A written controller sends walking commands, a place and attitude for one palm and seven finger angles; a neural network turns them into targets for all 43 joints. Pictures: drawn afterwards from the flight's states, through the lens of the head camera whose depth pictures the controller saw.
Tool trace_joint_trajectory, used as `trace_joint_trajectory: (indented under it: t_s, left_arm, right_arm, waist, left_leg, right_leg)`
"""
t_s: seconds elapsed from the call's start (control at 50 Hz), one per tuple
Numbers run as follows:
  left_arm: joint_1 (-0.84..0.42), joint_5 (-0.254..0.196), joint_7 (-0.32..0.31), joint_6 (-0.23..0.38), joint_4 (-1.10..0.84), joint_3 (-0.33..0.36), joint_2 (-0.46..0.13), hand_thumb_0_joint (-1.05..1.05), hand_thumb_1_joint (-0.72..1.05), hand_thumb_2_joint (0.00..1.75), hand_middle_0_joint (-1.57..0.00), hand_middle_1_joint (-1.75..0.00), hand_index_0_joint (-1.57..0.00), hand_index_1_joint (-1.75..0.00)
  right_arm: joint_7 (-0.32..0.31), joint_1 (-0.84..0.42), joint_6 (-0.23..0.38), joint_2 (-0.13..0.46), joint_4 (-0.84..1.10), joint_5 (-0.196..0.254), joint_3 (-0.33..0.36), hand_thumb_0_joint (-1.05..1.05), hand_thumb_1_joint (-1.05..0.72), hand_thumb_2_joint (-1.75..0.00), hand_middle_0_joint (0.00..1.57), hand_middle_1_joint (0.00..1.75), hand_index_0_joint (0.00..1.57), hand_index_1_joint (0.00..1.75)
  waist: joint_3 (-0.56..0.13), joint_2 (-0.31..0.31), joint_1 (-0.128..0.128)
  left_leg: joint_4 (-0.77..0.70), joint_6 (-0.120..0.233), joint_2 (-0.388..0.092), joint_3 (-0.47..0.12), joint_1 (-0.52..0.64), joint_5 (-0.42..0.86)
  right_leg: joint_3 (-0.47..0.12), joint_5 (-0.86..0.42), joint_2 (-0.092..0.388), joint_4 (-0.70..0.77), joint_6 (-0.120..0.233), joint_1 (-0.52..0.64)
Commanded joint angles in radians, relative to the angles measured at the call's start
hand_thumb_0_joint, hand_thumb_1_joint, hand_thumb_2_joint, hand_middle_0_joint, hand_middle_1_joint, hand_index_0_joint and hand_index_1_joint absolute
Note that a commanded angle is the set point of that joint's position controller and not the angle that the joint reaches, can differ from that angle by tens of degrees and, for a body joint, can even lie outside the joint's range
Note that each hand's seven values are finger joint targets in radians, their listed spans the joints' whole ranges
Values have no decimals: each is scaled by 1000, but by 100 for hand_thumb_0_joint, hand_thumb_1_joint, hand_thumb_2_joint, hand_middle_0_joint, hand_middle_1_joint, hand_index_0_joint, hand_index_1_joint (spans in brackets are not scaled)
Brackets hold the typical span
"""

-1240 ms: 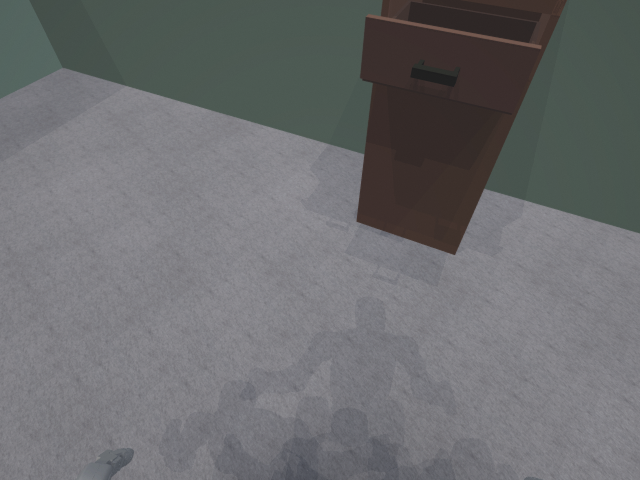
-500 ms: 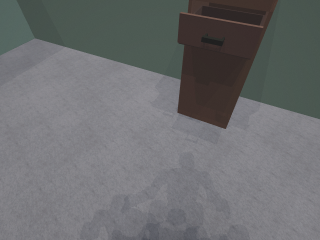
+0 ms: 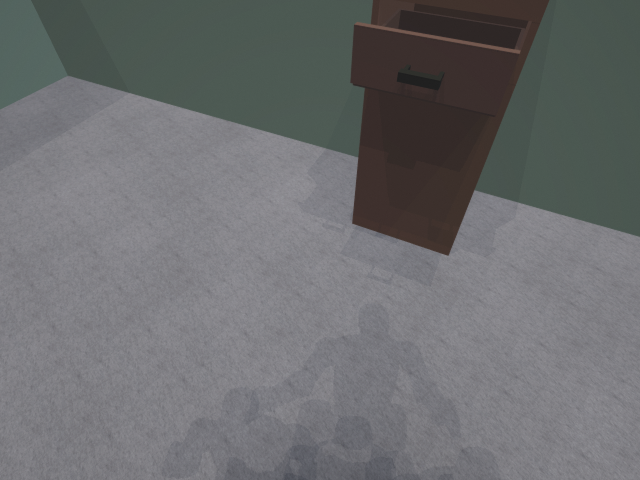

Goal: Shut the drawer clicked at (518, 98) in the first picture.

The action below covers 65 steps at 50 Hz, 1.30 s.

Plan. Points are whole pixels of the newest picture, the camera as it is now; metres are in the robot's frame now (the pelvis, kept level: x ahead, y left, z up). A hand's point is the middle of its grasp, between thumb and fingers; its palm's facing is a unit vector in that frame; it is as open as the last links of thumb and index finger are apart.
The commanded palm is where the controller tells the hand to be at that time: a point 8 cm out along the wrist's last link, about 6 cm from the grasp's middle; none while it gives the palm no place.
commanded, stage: look at it before walking up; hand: left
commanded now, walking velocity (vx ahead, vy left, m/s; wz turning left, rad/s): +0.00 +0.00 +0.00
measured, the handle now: (421, 75) +0.98 -0.19 +0.05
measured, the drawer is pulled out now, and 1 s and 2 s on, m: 0.20 0.20 0.20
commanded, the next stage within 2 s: walk to a spot facing it in 0.20 s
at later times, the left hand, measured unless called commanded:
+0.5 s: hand out of the picture +0.07 +0.22 -0.17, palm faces -0.04 -0.96 -0.27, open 7.3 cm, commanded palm none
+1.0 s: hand out of the picture +0.15 +0.13 -0.17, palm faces -0.15 -0.97 -0.18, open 7.3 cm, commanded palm none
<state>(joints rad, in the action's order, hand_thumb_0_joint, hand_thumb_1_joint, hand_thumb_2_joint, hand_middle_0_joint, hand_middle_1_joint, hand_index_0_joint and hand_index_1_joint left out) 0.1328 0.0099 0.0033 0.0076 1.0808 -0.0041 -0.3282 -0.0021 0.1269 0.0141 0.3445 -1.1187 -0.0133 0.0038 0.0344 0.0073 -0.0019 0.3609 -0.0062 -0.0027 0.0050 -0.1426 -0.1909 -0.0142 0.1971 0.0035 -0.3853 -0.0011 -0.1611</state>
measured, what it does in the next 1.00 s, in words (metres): walks ahead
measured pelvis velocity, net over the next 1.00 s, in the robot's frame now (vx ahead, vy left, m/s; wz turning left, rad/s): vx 0.18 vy -0.04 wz -0.25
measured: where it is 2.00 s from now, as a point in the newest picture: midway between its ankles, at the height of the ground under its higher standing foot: (367, 431)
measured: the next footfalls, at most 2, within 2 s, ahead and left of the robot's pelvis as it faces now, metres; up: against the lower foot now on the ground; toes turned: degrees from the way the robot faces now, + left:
left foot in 1.12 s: +0.42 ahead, +0.03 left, +0.00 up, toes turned -9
right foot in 1.74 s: +0.34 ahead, -0.21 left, +0.00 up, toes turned -32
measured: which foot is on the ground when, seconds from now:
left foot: down 0.00-0.68, up 0.70-1.00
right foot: down 0.00-1.00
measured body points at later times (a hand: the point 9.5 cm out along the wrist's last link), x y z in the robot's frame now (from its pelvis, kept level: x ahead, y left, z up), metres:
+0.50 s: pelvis +0.03 +0.00 -0.01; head +0.02 +0.00 +0.44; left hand +0.07 +0.27 -0.15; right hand +0.07 -0.28 -0.15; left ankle +0.00 +0.12 -0.75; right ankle +0.01 -0.12 -0.74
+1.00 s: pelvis +0.18 -0.04 -0.01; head +0.20 -0.05 +0.44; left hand +0.16 +0.18 -0.15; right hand +0.22 -0.29 -0.16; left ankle +0.32 +0.07 -0.69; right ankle +0.06 -0.11 -0.75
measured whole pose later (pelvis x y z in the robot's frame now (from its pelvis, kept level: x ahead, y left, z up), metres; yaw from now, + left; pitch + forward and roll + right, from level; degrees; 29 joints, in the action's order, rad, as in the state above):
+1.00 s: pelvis +0.18 -0.04 -0.01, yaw -14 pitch +0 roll +0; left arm 0.45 0.02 -0.01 0.07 1.10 0.02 -0.11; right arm 0.02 0.13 0.02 0.19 -1.01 -0.02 0.05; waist 0.04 0.03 0.03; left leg 0.91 -0.04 -0.11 0.08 -0.63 -0.18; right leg -0.03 0.32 -0.05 -0.31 0.05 0.01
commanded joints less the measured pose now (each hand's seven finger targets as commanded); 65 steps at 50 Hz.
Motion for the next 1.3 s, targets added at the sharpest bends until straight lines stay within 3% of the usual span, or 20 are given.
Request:
trace_joint_trajectory:
  t_s: [0.0, 0.28, 0.32, 0.4, 0.52, 0.58, 0.62, 0.64, 0.66, 0.68, 0.74, 0.84, 1.02, 1.06, 1.08, 1.1, 1.12, 1.14, 1.18, 1.28]
  left_arm:
    - [-38, 2, -14, 21, -61, 40, -216, 0, 90, 90, -20, -30, -20, -30]
    - [-31, 1, -15, 22, -52, 37, -214, 0, 90, 90, -20, -30, -20, -30]
    - [37, 1, -18, 1, -23, 15, -96, 0, 90, 90, -20, -30, -20, -30]
    - [74, 12, 5, -21, -51, 35, -108, 0, 90, 90, -20, -30, -20, -30]
    - [67, 12, 27, 2, -135, 52, -15, 0, 90, 90, -20, -30, -20, -30]
    - [72, 11, 32, 18, -151, 61, 14, 0, 90, 90, -20, -30, -20, -30]
    - [254, 15, 33, 26, -87, 70, 28, 0, 90, 90, -20, -30, -20, -30]
    - [408, 20, 21, 39, -39, 89, -61, 0, 90, 90, -20, -30, -20, -30]
    - [520, 12, 2, 48, -9, 108, -143, 0, 90, 90, -20, -30, -20, -30]
    - [540, 1, -12, 50, -2, 102, -128, 0, 90, 90, -20, -30, -20, -30]
    - [403, 8, -21, 57, -34, 80, -23, 0, 90, 90, -20, -30, -20, -30]
    - [353, 13, -25, 77, -30, 64, 21, 0, 90, 90, -20, -30, -20, -30]
    - [370, 16, -42, 69, -5, 68, 27, 0, 90, 90, -20, -30, -20, -30]
    - [336, 12, -45, 63, -15, 76, 13, 0, 90, 90, -20, -30, -20, -30]
    - [343, 2, -44, 60, -22, 77, 27, 0, 90, 90, -20, -30, -20, -30]
    - [433, -16, -39, 52, -22, 74, 85, 0, 90, 90, -20, -30, -20, -30]
    - [440, -11, -41, 51, -37, 65, 98, 0, 90, 90, -20, -30, -20, -30]
    - [393, -5, -42, 39, -64, 64, 91, 0, 90, 90, -20, -30, -20, -30]
    - [303, 9, -29, 22, -62, 73, 106, 0, 90, 90, -20, -30, -20, -30]
    - [344, 20, -4, -28, -51, 76, 132, 0, 90, 90, -20, -30, -20, -30]
  right_arm:
    - [-10, -47, 22, 196, 62, 5, 34, 0, -90, -90, 20, 30, 20, 30]
    - [-11, -55, 23, 198, 59, 6, 33, 0, -90, -90, 20, 30, 20, 30]
    - [-8, 13, 7, 77, 33, -2, 7, 0, -90, -90, 20, 30, 20, 30]
    - [-3, 54, -6, 97, 54, -12, 27, 0, -90, -90, 20, 30, 20, 30]
    - [-12, 169, 23, 143, 82, -6, 74, 0, -90, -90, 20, 30, 20, 30]
    - [-14, 177, 36, 103, 82, -11, 73, 0, -90, -90, 20, 30, 20, 30]
    - [-14, 122, 35, 75, 90, -10, 66, 0, -90, -90, 20, 30, 20, 30]
    - [-7, 89, 39, 22, 119, 2, 57, 0, -90, -90, 20, 30, 20, 30]
    - [1, 12, 51, -36, 183, 2, 38, 0, -90, -90, 20, 30, 20, 30]
    - [-2, -13, 56, -4, 189, -3, 47, 0, -90, -90, 20, 30, 20, 30]
    - [2, -20, 52, -44, 158, -7, 52, 0, -90, -90, 20, 30, 20, 30]
    - [18, 51, 18, -97, 139, -8, 58, 0, -90, -90, 20, 30, 20, 30]
    - [20, -63, 40, -128, 196, 4, 47, 0, -90, -90, 20, 30, 20, 30]
    - [-1, 149, 44, -89, 136, -2, 58, 0, -90, -90, 20, 30, 20, 30]
    - [-13, 286, 47, -34, 101, -10, 68, 0, -90, -90, 20, 30, 20, 30]
    - [-22, 360, 50, 67, 91, -18, 86, 0, -90, -90, 20, 30, 20, 30]
    - [-25, 365, 37, 87, 89, -2, 79, 0, -90, -90, 20, 30, 20, 30]
    - [-23, 286, 29, 67, 124, 4, 71, 0, -90, -90, 20, 30, 20, 30]
    - [-32, 157, 42, -44, 138, -4, 46, 0, -90, -90, 20, 30, 20, 30]
    - [-29, 110, 50, -83, 140, -8, 41, 0, -90, -90, 20, 30, 20, 30]
  waist:
    - [-61, -23, 0]
    - [-70, -7, 1]
    - [-86, -18, 2]
    - [52, -16, 1]
    - [77, 158, -37]
    - [68, 126, -21]
    - [6, 54, 71]
    - [-61, -195, 136]
    - [-35, -383, 161]
    - [-44, -258, 155]
    - [53, -34, 81]
    - [47, -95, 2]
    - [68, -148, 26]
    - [-34, -125, -65]
    - [-134, -61, -107]
    - [-294, 201, -92]
    - [-337, 264, -71]
    - [-206, 170, -47]
    - [-43, 131, -9]
    - [-54, 105, 45]
  left_leg:
    - [-54, 29, -113, -100, 11, 78]
    - [-57, 29, -119, -99, 31, 123]
    - [-31, 9, -115, -61, 41, 1]
    - [-33, 26, -117, -61, -61, -379]
    - [-146, 174, -350, -247, 108, -317]
    - [-55, 167, -353, -125, 102, -9]
    - [200, 86, -248, 48, -69, 43]
    - [500, 26, -146, 153, -293, -27]
    - [741, -13, -31, 165, -556, -365]
    - [823, 1, -64, 46, -599, -354]
    - [839, -11, -129, 18, -584, -201]
    - [737, -46, -124, 59, -533, -32]
    - [330, -1, -50, 122, -315, 37]
    - [186, 17, -10, 120, -66, 128]
    - [166, 36, -91, 56, 147, 335]
    - [185, 148, -378, -249, 395, 685]
    - [58, 231, -498, -385, 328, 752]
    - [5, 272, -507, -370, 164, 584]
    - [-73, 206, -409, -232, -45, 344]
    - [-144, 146, -296, -14, -200, 33]
  right_leg:
    - [-108, -58, 115, 76, 34, -3]
    - [-99, -124, 115, 67, 33, 14]
    - [-104, 17, 102, 57, 22, 4]
    - [-155, 360, 57, 42, 49, -142]
    - [26, 266, -7, -366, 24, -399]
    - [48, 286, 42, -327, 21, -341]
    - [100, 106, 0, -117, 38, -6]
    - [-150, 107, 134, 17, 99, 222]
    - [-551, -49, 357, 141, 197, 313]
    - [-563, -146, 372, 121, 242, 335]
    - [-403, -219, 308, 110, 250, 175]
    - [-184, -304, 209, 157, 190, 81]
    - [-126, -642, 173, 65, 140, 87]
    - [-90, -715, 134, -152, 101, 71]
    - [-63, -538, 85, -346, 69, -17]
    - [34, 68, -53, -666, 23, -239]
    - [-14, 449, -75, -906, 27, -268]
    - [-25, 435, -16, -974, 31, -292]
    - [-31, 278, 40, -970, 8, -340]
    - [18, 135, 60, -822, -6, -259]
